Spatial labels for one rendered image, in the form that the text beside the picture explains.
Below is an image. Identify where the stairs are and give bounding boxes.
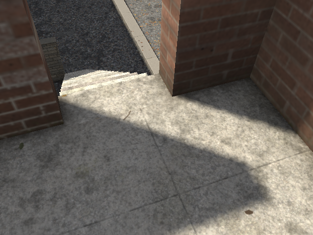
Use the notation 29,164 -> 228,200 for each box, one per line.
59,69 -> 148,96

